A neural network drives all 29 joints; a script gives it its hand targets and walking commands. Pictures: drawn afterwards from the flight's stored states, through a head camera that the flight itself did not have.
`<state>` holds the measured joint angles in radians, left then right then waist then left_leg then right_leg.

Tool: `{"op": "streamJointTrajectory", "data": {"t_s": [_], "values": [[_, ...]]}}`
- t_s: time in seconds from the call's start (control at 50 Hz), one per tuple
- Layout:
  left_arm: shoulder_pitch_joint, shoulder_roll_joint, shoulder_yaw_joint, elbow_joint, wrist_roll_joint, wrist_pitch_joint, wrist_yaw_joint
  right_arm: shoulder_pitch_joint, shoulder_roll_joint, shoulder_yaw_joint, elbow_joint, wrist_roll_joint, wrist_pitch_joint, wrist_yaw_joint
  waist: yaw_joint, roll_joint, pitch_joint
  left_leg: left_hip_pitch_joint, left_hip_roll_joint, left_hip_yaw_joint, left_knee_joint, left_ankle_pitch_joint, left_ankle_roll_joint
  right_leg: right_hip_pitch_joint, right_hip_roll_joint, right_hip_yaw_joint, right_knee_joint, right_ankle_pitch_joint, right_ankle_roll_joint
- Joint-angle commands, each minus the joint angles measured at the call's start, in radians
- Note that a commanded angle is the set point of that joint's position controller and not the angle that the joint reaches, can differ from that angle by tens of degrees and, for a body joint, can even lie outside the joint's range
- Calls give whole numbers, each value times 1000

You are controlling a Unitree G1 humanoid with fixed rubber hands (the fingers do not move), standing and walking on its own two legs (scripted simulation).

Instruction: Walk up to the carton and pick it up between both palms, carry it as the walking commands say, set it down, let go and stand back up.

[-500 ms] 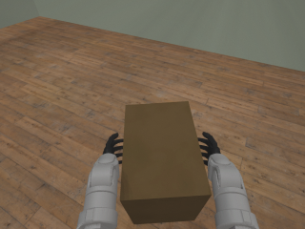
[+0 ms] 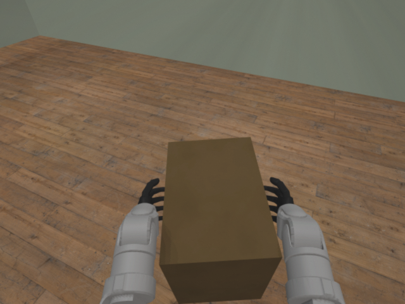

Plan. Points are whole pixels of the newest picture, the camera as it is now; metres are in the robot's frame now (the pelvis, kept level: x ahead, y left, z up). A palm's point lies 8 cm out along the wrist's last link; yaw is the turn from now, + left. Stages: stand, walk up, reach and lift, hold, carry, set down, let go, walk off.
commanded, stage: reach and lift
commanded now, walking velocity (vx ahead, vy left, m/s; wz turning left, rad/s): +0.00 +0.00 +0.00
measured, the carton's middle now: (214, 220) +0.33 +0.01 -0.03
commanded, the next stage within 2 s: hold in 1.02 s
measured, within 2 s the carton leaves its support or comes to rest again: neither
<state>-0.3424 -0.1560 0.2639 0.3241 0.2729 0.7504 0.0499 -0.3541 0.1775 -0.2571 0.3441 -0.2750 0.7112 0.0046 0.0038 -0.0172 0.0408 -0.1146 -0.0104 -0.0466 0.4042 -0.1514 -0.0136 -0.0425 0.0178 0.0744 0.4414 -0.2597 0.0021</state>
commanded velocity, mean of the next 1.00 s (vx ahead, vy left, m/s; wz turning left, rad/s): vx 0.00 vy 0.00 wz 0.00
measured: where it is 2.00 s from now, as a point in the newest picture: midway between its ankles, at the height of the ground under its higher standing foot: outside the picture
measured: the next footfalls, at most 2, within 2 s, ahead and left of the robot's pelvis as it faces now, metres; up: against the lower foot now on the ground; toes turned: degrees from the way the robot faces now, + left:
none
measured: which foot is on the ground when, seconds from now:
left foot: down 0.00-1.00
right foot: down 0.00-1.00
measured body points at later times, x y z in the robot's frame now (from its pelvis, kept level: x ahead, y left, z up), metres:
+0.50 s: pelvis +0.01 +0.01 +0.00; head -0.04 +0.02 +0.45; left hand +0.31 +0.15 +0.04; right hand +0.31 -0.14 +0.04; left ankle +0.05 +0.13 -0.74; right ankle +0.00 -0.12 -0.74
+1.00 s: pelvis +0.00 +0.01 +0.00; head -0.06 +0.01 +0.45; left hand +0.29 +0.15 +0.04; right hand +0.29 -0.14 +0.04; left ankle +0.05 +0.13 -0.74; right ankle +0.00 -0.12 -0.74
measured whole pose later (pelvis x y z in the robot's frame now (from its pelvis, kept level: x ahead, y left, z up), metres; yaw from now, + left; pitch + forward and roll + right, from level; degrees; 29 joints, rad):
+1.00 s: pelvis +0.00 +0.01 +0.00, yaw +0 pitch -9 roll +0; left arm -0.27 -0.15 0.20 0.26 0.27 0.79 0.05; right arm -0.29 0.16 -0.20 0.28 -0.26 0.76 0.01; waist -0.02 -0.02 0.04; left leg -0.11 -0.02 -0.05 0.42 -0.16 0.00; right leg -0.03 0.01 0.08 0.44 -0.26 0.01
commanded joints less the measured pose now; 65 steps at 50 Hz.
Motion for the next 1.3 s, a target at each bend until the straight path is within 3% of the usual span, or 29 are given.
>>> {"op": "streamJointTrajectory", "data": {"t_s": [0.0, 0.44, 1.0, 1.28], "values": [[-624, -981, -591, -58, -290, -51, -255, -592, 932, 536, -23, 249, -38, 214, -7, 12, -291, 249, -71, -29, -10, 105, 7, -148, 44, 28, -115, 108, -9], [-506, -1011, -621, -120, -294, -34, -234, -491, 890, 571, -114, 266, -16, 226, -25, 20, -300, 262, -67, -45, -17, 191, 3, -111, 60, 21, -106, 182, -21], [-508, -978, -646, -168, -307, -23, -263, -462, 947, 576, -116, 265, -1, 221, -20, 8, -244, 210, -74, -25, -18, 38, 15, -135, 51, 23, -118, 58, -24], [-489, -996, -651, -175, -307, -21, -261, -446, 938, 576, -130, 267, -2, 226, -21, 20, -257, 221, -68, -31, -21, 77, 11, -122, 60, 18, -112, 91, -28]]}}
